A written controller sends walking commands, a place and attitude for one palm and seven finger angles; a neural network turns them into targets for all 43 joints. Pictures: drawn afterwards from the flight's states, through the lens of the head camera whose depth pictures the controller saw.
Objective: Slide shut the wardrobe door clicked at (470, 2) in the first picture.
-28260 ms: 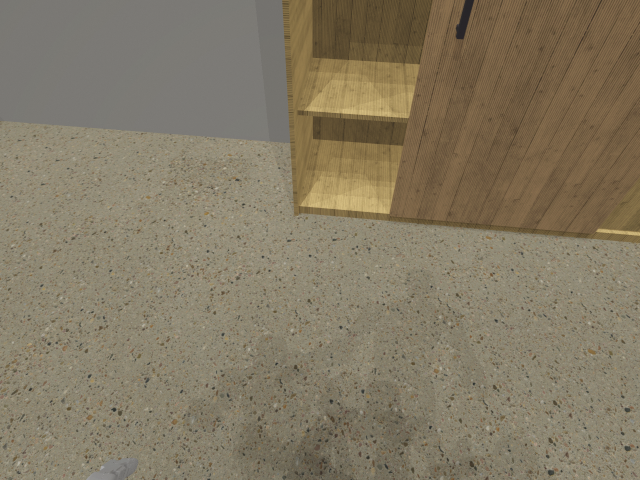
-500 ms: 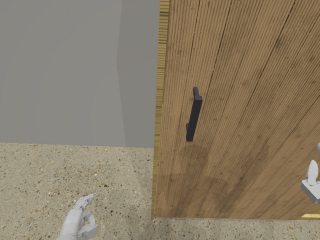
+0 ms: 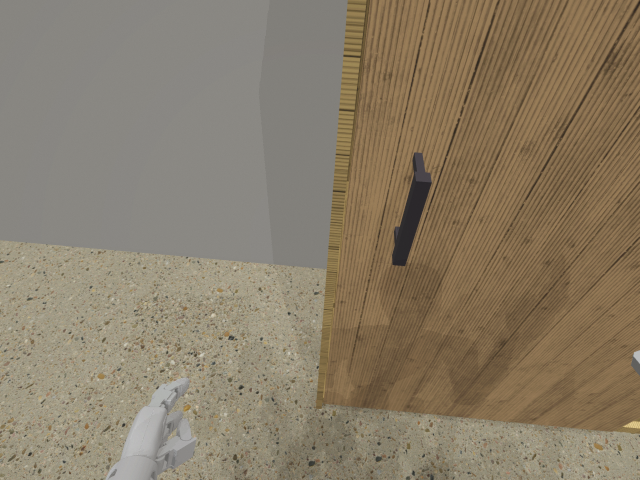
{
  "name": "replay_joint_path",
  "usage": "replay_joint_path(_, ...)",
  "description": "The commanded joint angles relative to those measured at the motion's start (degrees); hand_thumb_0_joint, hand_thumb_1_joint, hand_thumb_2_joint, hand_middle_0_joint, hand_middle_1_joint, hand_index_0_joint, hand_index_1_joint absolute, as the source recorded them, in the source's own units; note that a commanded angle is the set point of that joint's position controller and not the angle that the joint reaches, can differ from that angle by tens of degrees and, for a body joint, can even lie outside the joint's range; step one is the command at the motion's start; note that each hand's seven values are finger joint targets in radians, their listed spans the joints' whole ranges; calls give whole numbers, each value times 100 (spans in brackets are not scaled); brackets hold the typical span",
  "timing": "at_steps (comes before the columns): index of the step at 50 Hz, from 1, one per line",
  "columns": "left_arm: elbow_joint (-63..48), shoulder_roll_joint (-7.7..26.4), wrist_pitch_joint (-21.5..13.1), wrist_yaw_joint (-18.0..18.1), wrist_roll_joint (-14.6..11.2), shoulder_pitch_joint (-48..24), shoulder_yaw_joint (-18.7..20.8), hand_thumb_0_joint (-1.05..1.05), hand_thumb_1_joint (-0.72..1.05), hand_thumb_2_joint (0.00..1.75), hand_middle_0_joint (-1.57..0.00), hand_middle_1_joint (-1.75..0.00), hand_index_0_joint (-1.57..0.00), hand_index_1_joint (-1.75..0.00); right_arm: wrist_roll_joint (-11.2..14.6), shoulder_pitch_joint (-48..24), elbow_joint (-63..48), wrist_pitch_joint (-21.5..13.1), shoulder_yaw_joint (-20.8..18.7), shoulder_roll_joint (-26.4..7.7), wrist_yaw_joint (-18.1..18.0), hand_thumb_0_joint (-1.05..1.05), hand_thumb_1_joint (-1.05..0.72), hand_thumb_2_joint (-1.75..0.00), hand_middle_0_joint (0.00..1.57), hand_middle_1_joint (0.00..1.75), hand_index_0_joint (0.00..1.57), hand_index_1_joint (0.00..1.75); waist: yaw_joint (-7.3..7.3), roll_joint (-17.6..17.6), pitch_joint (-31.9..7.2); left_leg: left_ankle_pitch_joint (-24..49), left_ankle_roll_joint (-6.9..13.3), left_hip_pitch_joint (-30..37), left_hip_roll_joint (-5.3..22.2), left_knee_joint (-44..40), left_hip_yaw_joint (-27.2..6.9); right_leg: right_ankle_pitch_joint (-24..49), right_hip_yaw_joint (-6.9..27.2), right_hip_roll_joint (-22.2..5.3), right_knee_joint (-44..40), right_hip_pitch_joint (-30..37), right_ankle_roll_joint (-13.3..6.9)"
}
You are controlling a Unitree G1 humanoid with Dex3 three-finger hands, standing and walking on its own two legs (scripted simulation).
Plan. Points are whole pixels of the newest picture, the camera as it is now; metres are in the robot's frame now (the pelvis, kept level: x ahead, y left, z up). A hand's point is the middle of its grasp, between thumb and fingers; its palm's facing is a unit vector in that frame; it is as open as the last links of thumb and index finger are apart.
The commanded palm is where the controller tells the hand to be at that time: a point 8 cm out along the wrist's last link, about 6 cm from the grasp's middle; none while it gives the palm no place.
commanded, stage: step back with the hand held close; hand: right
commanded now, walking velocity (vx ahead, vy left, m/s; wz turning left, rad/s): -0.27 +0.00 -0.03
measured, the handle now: (408, 212) +0.43 -0.11 +0.12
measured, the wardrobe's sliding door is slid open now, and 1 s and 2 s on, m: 0.00 0.00 0.00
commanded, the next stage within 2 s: stop stepping back and stand still in 1.24 s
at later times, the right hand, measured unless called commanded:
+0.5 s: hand out of the picture +0.14 -0.29 +0.15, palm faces +0.45 +0.78 -0.42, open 7.4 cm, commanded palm +0.08 -0.33 +0.18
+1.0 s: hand out of the picture +0.06 -0.28 +0.16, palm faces +0.44 +0.76 -0.48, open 7.4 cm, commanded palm +0.00 -0.32 +0.18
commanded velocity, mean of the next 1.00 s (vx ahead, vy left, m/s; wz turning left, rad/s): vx -0.33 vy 0.00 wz -0.01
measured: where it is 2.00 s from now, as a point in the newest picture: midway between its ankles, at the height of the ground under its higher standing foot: outside the picture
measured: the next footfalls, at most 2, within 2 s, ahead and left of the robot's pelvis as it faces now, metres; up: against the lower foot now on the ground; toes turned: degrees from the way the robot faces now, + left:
left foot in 0.64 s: -0.04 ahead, +0.12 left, +0.00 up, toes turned -6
right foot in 1.10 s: -0.08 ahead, -0.12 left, +0.00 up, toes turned -2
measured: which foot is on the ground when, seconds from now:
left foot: down 0.00-0.52, up 0.54-0.62, down 0.64-1.00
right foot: down 0.00-0.94, up 0.96-1.00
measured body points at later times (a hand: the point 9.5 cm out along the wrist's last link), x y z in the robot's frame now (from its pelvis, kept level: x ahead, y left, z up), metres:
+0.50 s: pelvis -0.06 -0.02 -0.02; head -0.04 -0.05 +0.43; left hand +0.12 +0.21 -0.09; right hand +0.11 -0.33 +0.17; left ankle +0.01 +0.14 -0.74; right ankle +0.01 -0.10 -0.74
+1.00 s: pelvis -0.13 -0.01 -0.01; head -0.09 -0.04 +0.43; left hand +0.08 +0.20 -0.08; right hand +0.03 -0.32 +0.19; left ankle -0.08 +0.13 -0.74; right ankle -0.03 -0.10 -0.72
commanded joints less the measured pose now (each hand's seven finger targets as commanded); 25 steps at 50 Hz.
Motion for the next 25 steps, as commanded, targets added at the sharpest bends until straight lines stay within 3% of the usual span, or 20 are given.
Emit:
replay_joint_path(1,-1150,631,-132,87,-53,-512,297,0,90,90,-20,-30,-20,-30,0,258,-1411,-364,-724,-1204,-127,0,-90,-90,20,30,20,30,40,212,-1166,1886,142,38,339,48,-289,1837,373,-370,-296,363,-116)
replay_joint_path(2,-1184,653,-106,110,-40,-506,310,0,90,90,-20,-30,-20,-30,-4,268,-1521,-390,-867,-1353,-150,0,-90,-90,20,30,20,30,34,139,-1188,1836,150,87,314,110,-270,1857,435,-369,-328,260,-110)
replay_joint_path(7,-1290,665,-119,139,-59,-459,339,0,90,90,-20,-30,-20,-30,-3,337,-1783,-513,-977,-1405,-209,0,-90,-90,20,30,20,30,32,-214,-1020,1434,128,178,173,393,-260,1311,634,-481,-542,-383,-167)
replay_joint_path(12,-1281,701,-245,135,-72,-379,367,0,90,90,-20,-30,-20,-30,-33,349,-1717,-600,-904,-1241,-223,0,-90,-90,20,30,20,30,76,-419,-848,894,134,261,110,652,-309,-7,744,-589,-749,-1085,-266)
replay_joint_path(14,-1251,718,-293,120,-83,-310,369,0,90,90,-20,-30,-20,-30,-73,310,-1624,-635,-892,-1177,-240,0,-90,-90,20,30,20,30,112,-362,-679,626,157,272,137,639,-379,-779,776,-581,-759,-1496,-299)
replay_joint_path(15,-1241,700,-317,112,-95,-292,365,0,90,90,-20,-30,-20,-30,-81,265,-1603,-658,-867,-1157,-241,0,-90,-90,20,30,20,30,122,-170,-635,442,167,160,173,527,-428,-1062,760,-531,-688,-1554,-288)
replay_joint_path(18,-1193,694,-365,101,-76,-231,381,0,90,90,-20,-30,-20,-30,-104,56,-1711,-722,-825,-1206,-259,0,-90,-90,20,30,20,30,192,304,-448,-552,302,-569,399,-109,-778,-1502,689,-289,-266,-1327,-215)
replay_joint_path(20,-1112,688,-418,86,-63,-180,373,0,90,90,-20,-30,-20,-30,-118,-68,-1826,-786,-797,-1223,-297,0,-90,-90,20,30,20,30,225,297,-438,-1151,408,-1115,527,-346,-859,-1500,676,-208,40,-965,-161)
replay_joint_path(23,-1090,694,-491,110,-46,-210,351,0,90,90,-20,-30,-20,-30,-134,-99,-1917,-854,-828,-1250,-348,0,-90,-90,20,30,20,30,236,-169,-442,-1315,309,-1165,304,-73,-589,-1634,969,-380,-388,-992,-202)
replay_joint_path(25,-1139,768,-574,131,-59,-243,369,0,90,90,-20,-30,-20,-30,-185,-43,-1920,-914,-947,-1244,-358,0,-90,-90,20,30,20,30,187,-809,-561,-861,137,-187,-126,843,-278,-2375,1484,-815,-1260,-1825,-385)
